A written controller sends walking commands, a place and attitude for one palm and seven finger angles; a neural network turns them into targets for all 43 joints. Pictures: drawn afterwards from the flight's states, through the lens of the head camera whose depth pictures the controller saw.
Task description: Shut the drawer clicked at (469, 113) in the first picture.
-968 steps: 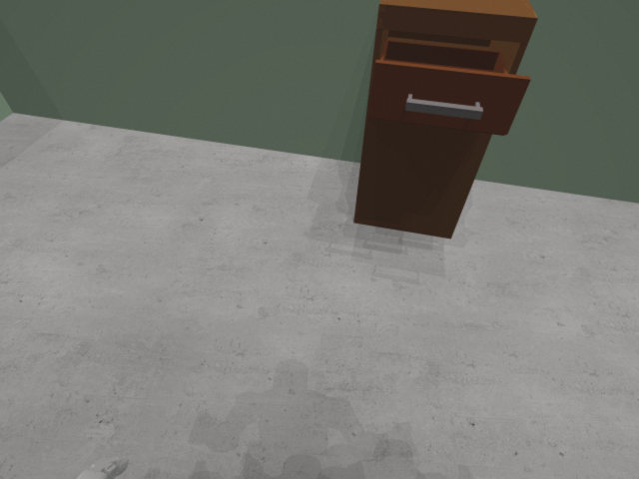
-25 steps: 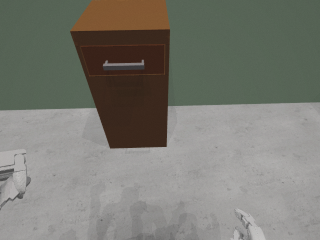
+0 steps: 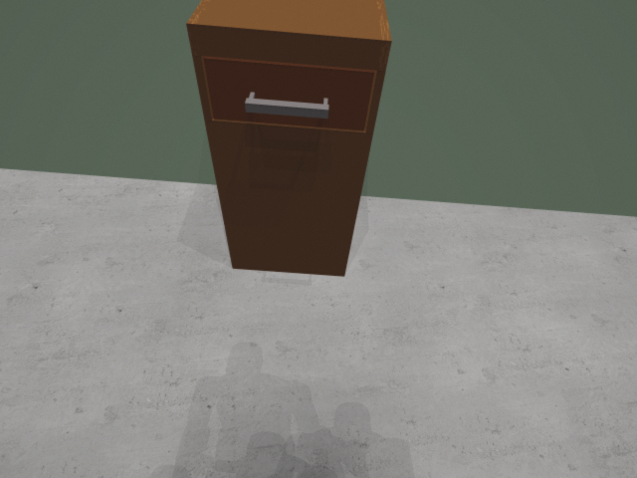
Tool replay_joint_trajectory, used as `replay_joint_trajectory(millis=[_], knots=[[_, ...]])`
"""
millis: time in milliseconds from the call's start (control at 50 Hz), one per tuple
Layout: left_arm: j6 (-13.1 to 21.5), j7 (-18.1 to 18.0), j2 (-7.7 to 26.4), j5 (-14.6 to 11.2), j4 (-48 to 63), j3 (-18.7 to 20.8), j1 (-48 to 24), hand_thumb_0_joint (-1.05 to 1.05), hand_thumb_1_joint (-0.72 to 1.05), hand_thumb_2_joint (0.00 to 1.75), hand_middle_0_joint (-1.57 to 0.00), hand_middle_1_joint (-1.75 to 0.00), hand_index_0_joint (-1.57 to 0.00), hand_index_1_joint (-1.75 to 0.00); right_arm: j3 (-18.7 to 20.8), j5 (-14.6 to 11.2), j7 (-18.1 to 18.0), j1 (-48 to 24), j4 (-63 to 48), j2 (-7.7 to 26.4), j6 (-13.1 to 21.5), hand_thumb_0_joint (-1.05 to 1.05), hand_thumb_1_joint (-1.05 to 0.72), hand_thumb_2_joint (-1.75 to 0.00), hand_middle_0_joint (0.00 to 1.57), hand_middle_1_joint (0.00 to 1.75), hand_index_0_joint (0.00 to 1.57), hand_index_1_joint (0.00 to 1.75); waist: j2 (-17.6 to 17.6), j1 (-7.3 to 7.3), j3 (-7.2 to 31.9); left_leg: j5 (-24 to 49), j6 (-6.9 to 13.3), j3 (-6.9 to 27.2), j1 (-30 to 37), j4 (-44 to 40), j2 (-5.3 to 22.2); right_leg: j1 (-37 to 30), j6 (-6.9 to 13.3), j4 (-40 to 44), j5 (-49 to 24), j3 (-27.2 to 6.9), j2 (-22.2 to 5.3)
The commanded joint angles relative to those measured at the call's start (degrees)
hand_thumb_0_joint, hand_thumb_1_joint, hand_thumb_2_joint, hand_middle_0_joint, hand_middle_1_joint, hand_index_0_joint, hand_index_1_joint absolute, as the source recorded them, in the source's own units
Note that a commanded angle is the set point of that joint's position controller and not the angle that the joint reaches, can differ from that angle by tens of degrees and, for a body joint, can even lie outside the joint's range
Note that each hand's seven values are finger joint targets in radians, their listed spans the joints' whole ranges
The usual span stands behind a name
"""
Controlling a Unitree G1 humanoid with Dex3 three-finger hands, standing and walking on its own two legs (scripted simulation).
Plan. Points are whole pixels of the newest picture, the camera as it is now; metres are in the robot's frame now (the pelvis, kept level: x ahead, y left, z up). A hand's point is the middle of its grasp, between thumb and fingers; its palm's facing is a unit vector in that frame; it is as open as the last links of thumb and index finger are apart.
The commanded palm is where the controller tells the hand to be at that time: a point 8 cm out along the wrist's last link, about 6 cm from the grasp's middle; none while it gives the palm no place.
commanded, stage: let the arm hang, fingers relaxed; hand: left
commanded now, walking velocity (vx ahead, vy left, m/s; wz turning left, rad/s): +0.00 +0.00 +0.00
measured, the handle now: (288, 103) +0.89 +0.14 -0.03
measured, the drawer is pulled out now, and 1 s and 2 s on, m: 0.00 0.00 0.00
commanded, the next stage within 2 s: look to check the result in 0.64 s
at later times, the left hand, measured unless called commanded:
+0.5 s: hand out of the picture -0.04 +0.16 -0.17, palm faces +0.01 -0.98 -0.18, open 7.3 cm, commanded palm none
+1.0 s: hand out of the picture -0.04 +0.13 -0.17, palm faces +0.04 -0.99 -0.16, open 7.4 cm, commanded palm none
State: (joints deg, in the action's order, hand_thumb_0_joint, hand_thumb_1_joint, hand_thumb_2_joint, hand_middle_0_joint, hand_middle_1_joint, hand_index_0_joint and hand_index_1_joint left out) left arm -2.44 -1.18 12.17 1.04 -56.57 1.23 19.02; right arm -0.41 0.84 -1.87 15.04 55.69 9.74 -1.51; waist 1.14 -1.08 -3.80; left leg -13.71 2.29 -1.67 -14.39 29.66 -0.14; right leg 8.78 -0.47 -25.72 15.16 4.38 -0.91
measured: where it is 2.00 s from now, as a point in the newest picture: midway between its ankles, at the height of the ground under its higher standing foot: outside the picture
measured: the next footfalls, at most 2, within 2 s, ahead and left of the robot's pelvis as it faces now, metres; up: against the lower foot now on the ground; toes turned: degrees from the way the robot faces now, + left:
none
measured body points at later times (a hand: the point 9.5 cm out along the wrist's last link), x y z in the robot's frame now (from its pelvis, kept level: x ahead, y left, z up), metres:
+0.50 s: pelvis -0.02 +0.00 +0.00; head -0.02 -0.01 +0.45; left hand -0.04 +0.21 -0.16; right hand -0.07 -0.20 -0.16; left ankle +0.03 +0.09 -0.74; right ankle -0.01 -0.13 -0.74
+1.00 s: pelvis -0.01 -0.02 +0.00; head +0.00 -0.03 +0.45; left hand -0.04 +0.18 -0.16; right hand -0.06 -0.21 -0.16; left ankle +0.03 +0.09 -0.74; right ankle -0.01 -0.13 -0.74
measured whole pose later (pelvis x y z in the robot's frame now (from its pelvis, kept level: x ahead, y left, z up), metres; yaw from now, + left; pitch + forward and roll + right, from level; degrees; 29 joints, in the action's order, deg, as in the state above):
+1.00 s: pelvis -0.01 -0.02 +0.00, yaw -1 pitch -2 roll +0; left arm -0.1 -2.4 5.4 0.7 -66.5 1.0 18.7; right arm 0.6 0.8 -2.6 19.8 65.0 4.6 -0.6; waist -0.8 0.4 -2.7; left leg -11.1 0.5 -2.4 -13.6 26.2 1.0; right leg 10.1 1.4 -25.9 14.3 3.6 0.2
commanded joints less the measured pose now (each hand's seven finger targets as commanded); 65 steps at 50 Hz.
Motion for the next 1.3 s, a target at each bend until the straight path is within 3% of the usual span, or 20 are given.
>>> replay_joint_trajectory(millis=[0, 40, 120, 260, 420, 560, 680, 800, 960, 1120, 1280], knots=[[2.03, -0.12, 3.72, -0.19, -1.01, 0.35, 1.2, 0.0, 0.9, 0.9, -0.44, -0.56, -0.44, -0.56, 1.81, 0.1, -0.14, 2.24, -0.72, 6.56, 1.34, 0.0, -0.9, -0.9, 0.2, 0.3, 0.2, 0.3, -4.23, 1.11, 1.22, -0.47, 1.01, 7.8, 1.55, -11.39, 6.6, 1.75, 2.58, 5.69, -0.8, -4.05, -4.09], [2.07, -0.28, 3.41, -0.16, -2.66, 0.16, 1.43, 0.0, 0.9, 0.9, -0.36, -0.47, -0.36, -0.47, 1.85, 0.09, -0.12, 3.24, 0.62, 6.23, 1.29, 0.0, -0.9, -0.9, 0.2, 0.3, 0.2, 0.3, -2.39, 1.23, 0.3, -1.81, 1.0, 7.81, 1.59, -12.17, 6.61, 2.36, 2.56, 5.81, 0.06, -4.05, -4.17], [1.88, -0.53, 2.86, -0.05, -5.12, 0.05, 2.68, 0.0, 0.9, 0.9, -0.2, -0.3, -0.2, -0.3, 1.95, 0.11, -0.18, 5.04, 2.99, 6.27, 1.23, 0.0, -0.9, -0.9, 0.2, 0.3, 0.2, 0.3, -2.59, 1.01, -2.05, -8.19, 1.06, 9.04, 0.25, -15.28, 7.16, 4.07, 2.42, 5.19, 2.38, -4.06, -3.77], [1.98, -0.87, 1.03, -0.05, -7.7, 0.04, 4.45, 0.0, 0.9, 0.9, -0.2, -0.3, -0.2, -0.3, 1.91, 0.14, -0.25, 7.44, 5.89, 3.72, 1.29, 0.0, -0.9, -0.9, 0.2, 0.3, 0.2, 0.3, -1.31, 0.79, -3.2, -9.27, 1.21, 8.39, -1.08, -15.69, 6.55, 4.54, 2.33, 5.13, 2.33, -4.39, -3.81], [2.24, -1.24, -0.16, -0.11, -8.47, 0.21, 5.15, 0.0, 0.9, 0.9, -0.2, -0.3, -0.2, -0.3, 2.01, 0.13, -0.28, 9.65, 7.51, 1.57, 0.97, 0.0, -0.9, -0.9, 0.2, 0.3, 0.2, 0.3, -2.09, 1.06, -4.59, -7.98, 0.82, 6.46, -1.12, -13.42, 5.5, 7.17, 2.7, 6.06, 4.6, -5.25, -3.7], [2.77, -1.41, -1.31, -0.33, -8.93, 0.36, 4.77, 0.0, 0.9, 0.9, -0.2, -0.3, -0.2, -0.3, 1.78, 0.18, -0.42, 10.98, 8.5, -0.64, 1.23, 0.0, -0.9, -0.9, 0.2, 0.3, 0.2, 0.3, -1.4, 1.53, -3.0, -2.16, 0.42, 4.52, 0.6, -10.65, 4.76, 7.13, 3.23, 6.71, 3.49, -5.89, -4.61], [2.85, -1.48, -2.06, -0.37, -9.3, 0.43, 4.69, 0.0, 0.9, 0.9, -0.2, -0.3, -0.2, -0.3, 1.84, 0.19, -0.59, 11.12, 8.7, -1.14, 1.08, 0.0, -0.9, -0.9, 0.2, 0.3, 0.2, 0.3, -2.33, 1.74, -4.16, -1.88, 0.03, 4.08, 0.94, -9.89, 4.74, 8.54, 3.42, 7.47, 4.67, -6.3, -4.5], [2.9, -1.51, -2.13, -0.34, -9.38, 0.5, 4.57, 0.0, 0.9, 0.9, -0.2, -0.3, -0.2, -0.3, 1.97, 0.24, -0.58, 11.2, 8.86, -1.4, 0.87, 0.0, -0.9, -0.9, 0.2, 0.3, 0.2, 0.3, -0.87, 1.91, -4.32, -1.39, -0.14, 3.45, 1.44, -8.59, 4.53, 9.64, 3.63, 8.5, 6.69, -6.89, -4.7], [3.16, -1.54, -2.08, -0.44, -9.51, 0.54, 4.43, 0.0, 0.9, 0.9, -0.2, -0.3, -0.2, -0.3, 1.82, 0.07, -0.82, 10.22, 9.03, -1.34, 1.42, 0.0, -0.9, -0.9, 0.2, 0.3, 0.2, 0.3, -2.8, 1.56, -2.73, 2.26, -0.19, 3.74, 2.15, -9.1, 5.37, 6.52, 3.46, 7.28, 0.53, -6.02, -4.44], [3.5, -1.63, -1.56, -0.45, -9.59, 0.47, 4.19, 0.0, 0.9, 0.9, -0.2, -0.3, -0.2, -0.3, 1.91, -0.1, -0.93, 9.0, 9.01, -0.28, 1.57, 0.0, -0.9, -0.9, 0.2, 0.3, 0.2, 0.3, -0.65, 1.45, -1.74, 6.96, -0.28, 3.54, 4.08, -8.52, 5.67, 4.82, 3.3, 7.35, -3.88, -6.01, -4.49], [3.52, -1.56, -1.13, -0.54, -9.62, 0.49, 3.46, 0.0, 0.9, 0.9, -0.2, -0.3, -0.2, -0.3, 1.67, 0.0, -0.94, 7.8, 9.42, 0.0, 1.64, 0.0, -0.9, -0.9, 0.2, 0.3, 0.2, 0.3, -1.29, 1.37, -2.2, 7.48, -0.52, 3.24, 4.5, -9.13, 5.77, 3.78, 3.21, 7.73, -5.19, -5.93, -4.66]])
